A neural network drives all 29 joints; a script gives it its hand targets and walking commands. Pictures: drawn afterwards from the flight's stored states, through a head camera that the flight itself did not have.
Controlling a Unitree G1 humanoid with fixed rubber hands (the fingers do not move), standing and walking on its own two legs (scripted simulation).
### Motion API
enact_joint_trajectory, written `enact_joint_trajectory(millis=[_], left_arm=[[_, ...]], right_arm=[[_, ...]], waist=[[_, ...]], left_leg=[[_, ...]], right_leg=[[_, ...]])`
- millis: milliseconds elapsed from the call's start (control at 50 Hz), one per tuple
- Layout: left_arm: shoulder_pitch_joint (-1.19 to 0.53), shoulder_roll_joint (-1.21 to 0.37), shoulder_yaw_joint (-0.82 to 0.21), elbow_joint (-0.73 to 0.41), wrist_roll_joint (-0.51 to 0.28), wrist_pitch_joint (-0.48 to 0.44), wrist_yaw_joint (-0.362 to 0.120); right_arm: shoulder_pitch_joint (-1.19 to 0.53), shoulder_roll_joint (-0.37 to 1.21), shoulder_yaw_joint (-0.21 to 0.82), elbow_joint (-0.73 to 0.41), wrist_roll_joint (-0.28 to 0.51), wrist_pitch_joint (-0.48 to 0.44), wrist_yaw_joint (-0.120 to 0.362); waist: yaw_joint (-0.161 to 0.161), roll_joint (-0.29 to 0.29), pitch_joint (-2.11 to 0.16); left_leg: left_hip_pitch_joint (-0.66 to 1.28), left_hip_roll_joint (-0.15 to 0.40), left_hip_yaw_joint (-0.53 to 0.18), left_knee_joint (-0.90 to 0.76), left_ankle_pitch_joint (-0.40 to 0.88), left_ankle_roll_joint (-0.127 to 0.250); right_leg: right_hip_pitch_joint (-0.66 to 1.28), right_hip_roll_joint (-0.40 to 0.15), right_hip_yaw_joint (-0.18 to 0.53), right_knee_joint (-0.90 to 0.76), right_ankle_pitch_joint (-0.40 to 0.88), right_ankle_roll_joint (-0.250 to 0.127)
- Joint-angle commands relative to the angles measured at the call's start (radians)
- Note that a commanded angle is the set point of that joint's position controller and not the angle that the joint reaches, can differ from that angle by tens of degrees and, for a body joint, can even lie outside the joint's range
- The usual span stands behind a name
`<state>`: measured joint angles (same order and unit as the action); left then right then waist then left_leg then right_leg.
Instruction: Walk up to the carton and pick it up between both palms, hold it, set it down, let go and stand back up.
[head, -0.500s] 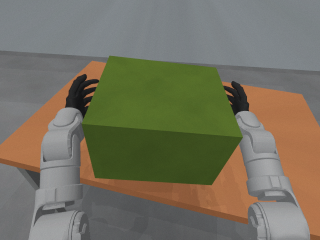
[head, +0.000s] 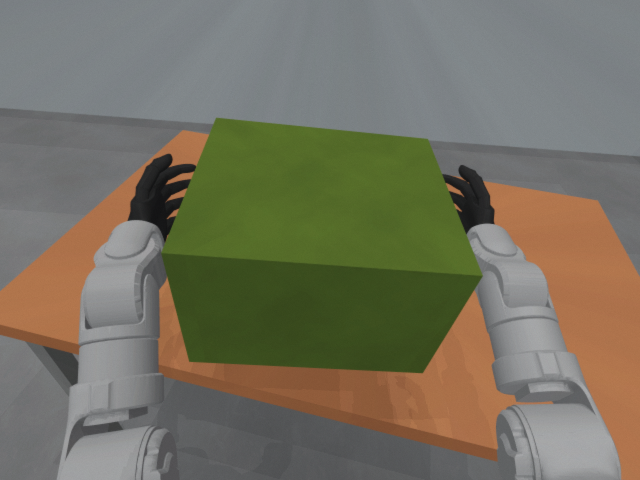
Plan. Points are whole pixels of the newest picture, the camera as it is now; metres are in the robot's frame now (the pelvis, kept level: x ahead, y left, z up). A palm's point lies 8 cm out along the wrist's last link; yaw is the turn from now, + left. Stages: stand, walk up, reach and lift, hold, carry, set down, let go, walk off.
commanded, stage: hold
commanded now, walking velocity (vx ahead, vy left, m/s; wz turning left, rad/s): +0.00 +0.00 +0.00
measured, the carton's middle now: (317, 242) +0.38 -0.01 +0.14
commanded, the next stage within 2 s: none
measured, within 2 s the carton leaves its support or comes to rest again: neither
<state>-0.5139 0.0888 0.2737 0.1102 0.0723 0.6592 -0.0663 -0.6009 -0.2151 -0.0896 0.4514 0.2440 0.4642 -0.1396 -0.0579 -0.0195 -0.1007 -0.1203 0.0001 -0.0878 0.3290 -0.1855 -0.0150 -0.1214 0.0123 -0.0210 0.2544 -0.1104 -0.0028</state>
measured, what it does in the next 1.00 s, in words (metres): stands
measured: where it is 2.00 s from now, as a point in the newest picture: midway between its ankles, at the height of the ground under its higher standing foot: outside the picture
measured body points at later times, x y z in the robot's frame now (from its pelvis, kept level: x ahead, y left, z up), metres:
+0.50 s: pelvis +0.00 +0.00 +0.00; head -0.05 +0.02 +0.45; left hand +0.37 +0.19 +0.19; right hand +0.38 -0.20 +0.18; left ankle +0.00 +0.13 -0.75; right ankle +0.02 -0.12 -0.75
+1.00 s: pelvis -0.01 +0.00 +0.00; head -0.04 +0.02 +0.45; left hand +0.37 +0.19 +0.19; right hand +0.37 -0.20 +0.17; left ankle +0.00 +0.13 -0.75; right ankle +0.02 -0.12 -0.75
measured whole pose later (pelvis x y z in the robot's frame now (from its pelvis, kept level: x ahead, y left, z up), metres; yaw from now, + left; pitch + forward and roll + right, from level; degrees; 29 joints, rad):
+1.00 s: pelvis -0.01 +0.00 +0.00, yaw +0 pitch +0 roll -1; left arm -0.52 0.09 0.26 0.10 0.06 0.65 -0.04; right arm -0.60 -0.21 -0.11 0.44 0.25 0.46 -0.13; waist -0.05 -0.02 -0.10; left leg -0.15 -0.01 -0.08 0.33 -0.17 -0.01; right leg -0.15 0.01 -0.01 0.25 -0.10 0.00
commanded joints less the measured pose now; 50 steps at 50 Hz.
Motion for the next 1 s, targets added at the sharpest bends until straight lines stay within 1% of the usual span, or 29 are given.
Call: enact_joint_trajectory(millis=[0,20,60,80,100,120,160,200,280,320,380,400,440,460,520,540,560,600,660,700,740,780,820,840,880,900,920,940,980], left_arm=[[-0.667,-0.525,-0.561,-0.224,-0.142,-0.07,-0.08],[-0.648,-0.529,-0.545,-0.205,-0.127,-0.062,-0.078],[-0.626,-0.539,-0.552,-0.186,-0.128,-0.052,-0.08],[-0.637,-0.525,-0.521,-0.132,-0.121,-0.05,-0.085],[-0.63,-0.527,-0.512,-0.124,-0.111,-0.049,-0.089],[-0.663,-0.528,-0.522,-0.162,-0.112,-0.055,-0.089],[-0.67,-0.562,-0.575,-0.213,-0.146,-0.061,-0.076],[-0.681,-0.578,-0.592,-0.221,-0.165,-0.064,-0.062],[-0.738,-0.537,-0.53,-0.106,-0.134,-0.067,-0.062],[-0.711,-0.544,-0.524,-0.096,-0.122,-0.059,-0.073],[-0.749,-0.553,-0.523,-0.07,-0.139,-0.071,-0.081],[-0.714,-0.577,-0.538,-0.091,-0.142,-0.071,-0.08],[-0.766,-0.562,-0.525,-0.088,-0.138,-0.079,-0.077],[-0.745,-0.586,-0.56,-0.161,-0.152,-0.084,-0.074],[-0.699,-0.562,-0.57,-0.192,-0.154,-0.077,-0.069],[-0.703,-0.545,-0.547,-0.151,-0.135,-0.068,-0.077],[-0.683,-0.547,-0.546,-0.178,-0.138,-0.066,-0.083],[-0.634,-0.511,-0.481,-0.085,-0.101,-0.049,-0.104],[-0.619,-0.517,-0.5,-0.152,-0.102,-0.056,-0.116],[-0.665,-0.534,-0.524,-0.193,-0.111,-0.057,-0.111],[-0.644,-0.518,-0.505,-0.146,-0.108,-0.052,-0.11],[-0.695,-0.523,-0.513,-0.146,-0.112,-0.06,-0.104],[-0.681,-0.55,-0.55,-0.201,-0.111,-0.06,-0.093],[-0.722,-0.566,-0.579,-0.23,-0.139,-0.064,-0.085],[-0.736,-0.558,-0.587,-0.191,-0.148,-0.07,-0.073],[-0.693,-0.577,-0.608,-0.213,-0.163,-0.068,-0.068],[-0.704,-0.558,-0.6,-0.2,-0.157,-0.07,-0.064],[-0.738,-0.554,-0.583,-0.197,-0.149,-0.073,-0.061],[-0.689,-0.567,-0.583,-0.195,-0.158,-0.07,-0.061]], right_arm=[[-0.795,0.604,0.457,-0.474,0.159,-0.078,0.133],[-0.789,0.597,0.455,-0.465,0.153,-0.074,0.136],[-0.789,0.598,0.441,-0.468,0.142,-0.078,0.143],[-0.824,0.589,0.422,-0.443,0.121,-0.075,0.146],[-0.792,0.598,0.416,-0.403,0.111,-0.069,0.148],[-0.774,0.593,0.412,-0.38,0.115,-0.07,0.154],[-0.807,0.592,0.419,-0.443,0.128,-0.086,0.161],[-0.825,0.594,0.428,-0.466,0.129,-0.09,0.173],[-0.848,0.583,0.375,-0.329,0.085,-0.08,0.186],[-0.797,0.598,0.365,-0.291,0.075,-0.077,0.182],[-0.886,0.631,0.383,-0.329,0.086,-0.09,0.171],[-0.87,0.636,0.404,-0.359,0.103,-0.095,0.166],[-0.874,0.629,0.387,-0.311,0.101,-0.088,0.165],[-0.826,0.652,0.416,-0.345,0.118,-0.093,0.162],[-0.808,0.622,0.44,-0.404,0.147,-0.087,0.148],[-0.802,0.596,0.411,-0.361,0.137,-0.076,0.145],[-0.788,0.613,0.423,-0.385,0.139,-0.08,0.142],[-0.772,0.609,0.406,-0.352,0.108,-0.065,0.132],[-0.762,0.628,0.444,-0.419,0.128,-0.074,0.122],[-0.769,0.622,0.443,-0.426,0.144,-0.07,0.121],[-0.795,0.621,0.442,-0.449,0.137,-0.07,0.12],[-0.816,0.604,0.414,-0.415,0.125,-0.071,0.132],[-0.752,0.603,0.417,-0.388,0.123,-0.07,0.144],[-0.8,0.603,0.415,-0.429,0.126,-0.084,0.153],[-0.832,0.595,0.4,-0.426,0.12,-0.09,0.16],[-0.829,0.609,0.429,-0.486,0.133,-0.1,0.162],[-0.81,0.601,0.414,-0.446,0.129,-0.091,0.159],[-0.811,0.596,0.4,-0.394,0.116,-0.083,0.165],[-0.816,0.611,0.424,-0.445,0.125,-0.095,0.169]], waist=[[0.011,0.042,-0.433],[0.022,0.045,-0.409],[0.015,0.02,-0.4],[0.029,-0.003,-0.357],[0.02,-0.021,-0.35],[0.015,0.01,-0.359],[0.009,0.042,-0.424],[0.015,0.037,-0.456],[0.031,0.021,-0.384],[0.012,0.026,-0.371],[0.023,0.006,-0.402],[0.018,0.02,-0.437],[0.021,0.042,-0.406],[0.005,0.043,-0.468],[0.0,0.051,-0.484],[-0.008,0.062,-0.42],[-0.007,0.042,-0.439],[-0.001,-0.028,-0.332],[0.004,-0.008,-0.381],[-0.004,0.036,-0.388],[0.007,-0.003,-0.344],[0.01,0.028,-0.324],[-0.006,0.056,-0.339],[-0.008,0.072,-0.399],[-0.006,0.071,-0.397],[0.001,0.054,-0.47],[-0.01,0.055,-0.43],[0.0,0.06,-0.414],[0.005,0.026,-0.478]], left_leg=[[0.036,-0.071,0.051,0.0,0.353,-0.035],[0.032,-0.07,0.054,-0.011,0.334,-0.033],[0.018,-0.064,0.055,-0.023,0.287,-0.023],[-0.019,-0.065,0.062,-0.037,0.229,-0.012],[-0.021,-0.061,0.062,-0.051,0.206,-0.005],[-0.01,-0.056,0.06,-0.054,0.217,-0.014],[0.025,-0.054,0.055,-0.029,0.281,-0.029],[0.041,-0.05,0.052,-0.017,0.292,-0.029],[-0.016,-0.048,0.056,-0.063,0.131,-0.007],[-0.02,-0.046,0.06,-0.07,0.125,-0.006],[-0.049,-0.056,0.056,-0.052,0.144,0.002],[-0.018,-0.055,0.054,-0.04,0.198,-0.006],[-0.028,-0.059,0.055,-0.046,0.18,-0.012],[0.018,-0.059,0.051,-0.024,0.27,-0.019],[0.065,-0.064,0.046,0.006,0.375,-0.031],[0.053,-0.064,0.049,-0.009,0.335,-0.036],[0.043,-0.066,0.047,-0.007,0.344,-0.033],[-0.021,-0.073,0.059,-0.044,0.224,-0.004],[-0.02,-0.076,0.06,-0.027,0.289,-0.009],[0.004,-0.07,0.056,-0.026,0.318,-0.03],[-0.007,-0.074,0.06,-0.024,0.289,-0.015],[-0.02,-0.068,0.058,-0.043,0.23,-0.023],[0.018,-0.057,0.051,-0.04,0.263,-0.034],[0.032,-0.053,0.048,-0.032,0.289,-0.043],[0.039,-0.054,0.046,-0.025,0.271,-0.038],[0.071,-0.052,0.047,-0.01,0.315,-0.032],[0.062,-0.055,0.046,-0.016,0.296,-0.033],[0.054,-0.051,0.046,-0.028,0.276,-0.035],[0.063,-0.053,0.047,-0.016,0.303,-0.024]], right_leg=[[0.259,0.053,-0.005,0.043,0.331,0.026],[0.251,0.051,-0.005,0.035,0.3,0.022],[0.236,0.051,-0.005,0.026,0.241,0.014],[0.21,0.046,-0.002,0.012,0.194,0.013],[0.221,0.047,-0.001,0.009,0.185,0.013],[0.22,0.047,-0.002,0.015,0.167,0.005],[0.206,0.058,-0.004,0.015,0.177,-0.003],[0.191,0.064,-0.008,0.017,0.175,-0.004],[0.148,0.047,-0.005,-0.003,0.052,-0.003],[0.173,0.043,0.003,-0.001,0.078,-0.003],[0.2,0.039,0.003,0.01,0.134,0.01],[0.221,0.046,0.003,0.018,0.179,0.009],[0.201,0.041,-0.001,0.014,0.141,0.01],[0.232,0.048,0.002,0.028,0.237,0.012],[0.247,0.057,-0.002,0.04,0.341,0.021],[0.225,0.052,-0.003,0.031,0.3,0.019],[0.258,0.049,-0.001,0.03,0.324,0.021],[0.272,0.039,0.004,0.011,0.279,0.032],[0.323,0.038,0.008,0.043,0.378,0.036],[0.302,0.044,0.002,0.041,0.348,0.027],[0.275,0.044,0.0,0.025,0.315,0.032],[0.222,0.041,-0.003,0.016,0.21,0.019],[0.211,0.047,-0.004,0.017,0.187,0.005],[0.195,0.05,-0.009,0.019,0.185,0.003],[0.167,0.05,-0.009,0.014,0.169,0.001],[0.193,0.06,-0.013,0.023,0.221,0.005],[0.179,0.056,-0.01,0.019,0.214,0.008],[0.162,0.056,-0.013,0.019,0.175,0.006],[0.202,0.058,-0.006,0.022,0.232,0.009]])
